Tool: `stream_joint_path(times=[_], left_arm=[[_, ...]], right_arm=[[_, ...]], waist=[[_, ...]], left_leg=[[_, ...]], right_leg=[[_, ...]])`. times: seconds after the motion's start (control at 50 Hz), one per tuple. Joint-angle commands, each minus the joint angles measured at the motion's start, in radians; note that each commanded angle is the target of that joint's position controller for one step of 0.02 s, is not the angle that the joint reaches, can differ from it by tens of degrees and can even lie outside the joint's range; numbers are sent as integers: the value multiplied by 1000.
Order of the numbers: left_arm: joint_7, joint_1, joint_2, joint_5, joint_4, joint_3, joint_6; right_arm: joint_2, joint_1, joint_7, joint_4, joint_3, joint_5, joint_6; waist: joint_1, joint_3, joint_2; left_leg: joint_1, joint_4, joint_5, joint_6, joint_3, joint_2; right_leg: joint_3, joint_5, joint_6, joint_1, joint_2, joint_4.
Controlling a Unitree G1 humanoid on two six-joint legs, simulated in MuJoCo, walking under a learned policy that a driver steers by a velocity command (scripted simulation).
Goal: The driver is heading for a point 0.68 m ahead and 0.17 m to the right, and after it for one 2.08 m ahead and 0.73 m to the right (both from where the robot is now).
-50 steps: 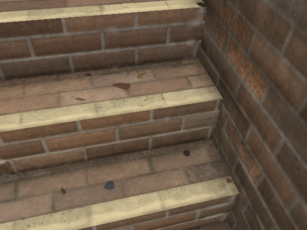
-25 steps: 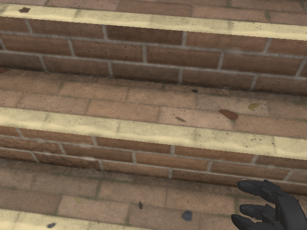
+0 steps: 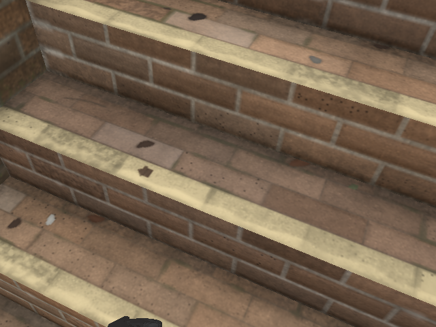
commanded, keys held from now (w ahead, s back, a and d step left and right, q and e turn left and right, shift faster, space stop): w+e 0.92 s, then e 0.08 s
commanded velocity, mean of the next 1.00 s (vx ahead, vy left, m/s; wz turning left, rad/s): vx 0.49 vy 0.00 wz -0.47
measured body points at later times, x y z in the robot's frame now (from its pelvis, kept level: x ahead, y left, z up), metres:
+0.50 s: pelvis +0.30 +0.07 +0.22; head +0.31 +0.05 +0.67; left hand +0.33 +0.30 +0.08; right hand +0.49 -0.16 +0.15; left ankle +0.42 +0.16 -0.41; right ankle +0.14 -0.05 -0.31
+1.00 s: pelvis +0.51 -0.03 +0.43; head +0.50 -0.01 +0.88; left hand +0.76 +0.08 +0.32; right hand +0.44 -0.28 +0.30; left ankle +0.48 +0.17 -0.11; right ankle +0.55 -0.10 -0.21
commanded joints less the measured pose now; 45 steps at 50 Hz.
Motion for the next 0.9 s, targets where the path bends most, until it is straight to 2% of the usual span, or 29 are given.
stream_joint_path(times=[0.02, 0.06, 0.1, 0.16, 0.18, 0.24, 0.28, 0.3, 0.32, 0.34, 0.36, 0.38, 0.4, 0.42, 0.44, 0.46, 0.48, 0.5, 0.54, 0.62, 0.66, 0.72, 0.76, 0.78, 0.82, 0.84, 0.86, 0.88, 0.9], left_arm=[[42, 419, 43, 10, 204, 65, 41], [28, 339, -30, -13, 274, 36, 9], [8, 289, -119, -7, 297, 4, -5], [-16, 220, -35, -41, 269, 15, -11], [-21, 181, -1, -58, 243, 15, -6], [8, 478, 58, -42, 307, 31, -6], [41, 667, 54, -66, 346, 44, 10], [55, 746, 22, -82, 366, 45, 24], [64, 709, 58, -90, 345, 55, 33], [74, 716, 84, -118, 364, 60, 20], [50, 745, 125, -68, 386, 60, -29], [35, 576, 293, -58, 360, 106, -56], [40, 335, 377, -65, 291, 145, -69], [26, 323, 209, -58, 220, 125, -91], [-5, 262, 100, -45, 246, 112, -95], [-47, 150, 16, -48, 150, 104, -93], [-62, 12, -47, -51, 35, 73, -72], [-62, -21, -70, -41, -26, 50, -53], [-64, 129, -79, -66, -11, 27, -14], [-34, 58, -107, -89, -11, -18, 21], [-9, 86, -108, -81, -13, -33, 40], [-9, -109, -39, -90, -114, -44, 23], [-4, -278, -4, -84, -179, -47, 30], [-18, -346, -31, -86, -212, -70, 28], [-36, -369, -12, -99, -220, -78, 33], [-47, -369, 5, -87, -208, -54, 28], [-52, -190, 38, -54, -156, -35, 39], [-62, 10, 134, -32, -116, 8, 39], [-72, 150, 256, -24, -78, 58, 49]], right_arm=[[6, -220, 105, -224, -4, -8, -75], [119, -355, 138, -374, 53, -12, -99], [138, -260, 122, -379, 76, 8, -101], [120, -246, 94, -423, 108, 12, -103], [102, -318, 78, -460, 121, -5, -88], [190, -542, 35, -549, 161, -7, -76], [202, -706, 46, -637, 181, -13, -91], [228, -842, 58, -703, 197, -22, -95], [232, -892, 71, -724, 211, -26, -97], [266, -902, 59, -753, 217, -5, -102], [173, -690, 37, -701, 136, 20, -101], [-7, -403, 7, -631, 53, -7, -79], [-173, -53, 3, -505, -21, -19, -70], [-301, 85, -1, -423, -70, -78, -60], [-283, 116, -16, -378, -61, -103, -34], [-187, 8, -19, -308, -39, -43, -12], [-92, -96, -36, -251, -16, -17, 8], [49, -170, -32, -175, 19, -30, 8], [198, -228, -6, -73, 52, -49, -10], [119, -201, 9, -10, 45, -96, -8], [72, -155, 14, -4, 53, -82, -6], [12, -105, 10, -6, 57, -51, -2], [-66, 27, -18, 6, 41, -34, -10], [-153, 80, -35, 24, 11, -21, -8], [-183, 110, -50, 53, 4, 1, 23], [-196, 198, -47, 85, 3, 8, 15], [-249, 167, -45, 81, -7, -4, 14], [-297, 63, -37, 26, -25, -7, 9], [-300, -8, -27, -43, -35, -12, -21]], waist=[[82, -148, -214], [-24, 100, -20], [-127, 170, 31], [-159, 196, 52], [-162, 194, 44], [11, 134, -135], [104, 138, -176], [148, 127, -141], [132, 77, -104], [78, 13, -204], [-28, -213, -320], [-214, -336, -475], [-387, -451, -403], [-340, -609, 82], [-329, -656, 254], [-241, -477, 212], [-156, -263, 153], [-62, -86, 33], [80, 28, -46], [88, 106, -32], [90, 113, -15], [68, 122, -57], [-20, 66, -3], [-31, 16, 52], [-7, -40, 34], [-20, -111, 72], [55, -196, 221], [141, -295, 267], [178, -382, 166]], left_leg=[[-612, 1307, -258, -74, -154, -109], [-853, 1531, -337, -30, -90, -57], [-960, 1636, -312, -12, -32, -11], [-1027, 1569, -274, -51, 36, 85], [-958, 1394, -247, -74, 88, 110], [-1185, 1512, -334, -115, 186, 149], [-1410, 1285, -411, -152, 190, 199], [-1305, 1111, -408, -155, 178, 210], [-929, 782, -408, -169, 338, 177], [-471, 569, -632, -143, 336, 113], [-73, 615, -563, -124, 383, -6], [-30, 508, -673, -85, 193, 28], [187, 382, -725, -18, -84, 129], [446, -8, -713, 109, -628, 409], [405, -396, -879, 203, -1075, 539], [232, -438, -981, 131, -1017, 536], [79, -386, -995, 80, -786, 510], [-94, -288, -913, 22, -507, 476], [-282, -245, -645, -84, -108, 391], [-288, -393, -314, -80, 234, 348], [-208, -427, -290, -70, 247, 367], [-216, -507, -272, -108, 413, 275], [-115, -606, -325, -69, 387, 306], [-72, -770, -266, -41, 404, 344], [12, -724, 259, -48, 493, 285], [98, -588, 1022, -15, 502, 298], [290, -440, 1540, 35, 467, 382], [410, -216, 1679, 49, 433, 392], [240, 9, 1479, 36, 362, 372]], right_leg=[[1185, 29, -301, 644, -337, -865], [910, -27, -224, 406, -283, -831], [681, 129, -156, 326, -206, -816], [487, 306, -145, 242, -206, -900], [418, 308, -121, 145, -174, -911], [549, 321, -185, 398, -245, -1007], [582, 432, -164, 714, -250, -1022], [563, 492, -140, 658, -247, -1049], [489, 584, -161, 479, -242, -1221], [462, 940, -141, 294, -245, -1242], [437, 1711, -147, 377, -269, -1129], [389, 2156, -94, 616, -274, -882], [428, 2066, -64, 525, -271, -571], [400, 1575, -53, 197, -115, -178], [458, 654, -14, 38, 28, 452], [502, 564, -14, -138, -5, 831], [445, 511, -29, -280, -36, 985], [418, 528, -64, -366, -66, 1043], [386, 550, -96, -318, -112, 996], [336, 614, -65, -490, -54, 1167], [332, 576, -36, -627, -48, 1282], [243, 628, -11, -620, -83, 908], [121, 615, 8, -569, -127, 749], [49, 473, 2, -439, -181, 569], [-14, 295, -59, -144, -150, 233], [-116, 142, -80, 0, -24, 235], [-112, -9, -105, 14, 0, 236], [-1, -105, -138, 120, 34, 60], [252, 41, -185, 384, -14, -118]])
